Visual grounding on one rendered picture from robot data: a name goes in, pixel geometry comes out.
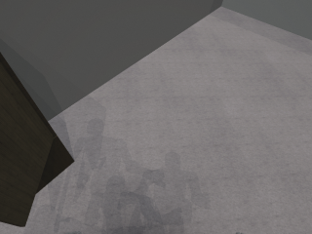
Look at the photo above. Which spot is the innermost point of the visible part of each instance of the cupboard door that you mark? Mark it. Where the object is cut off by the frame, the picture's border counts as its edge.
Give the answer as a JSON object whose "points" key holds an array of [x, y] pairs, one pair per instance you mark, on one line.
{"points": [[25, 144]]}

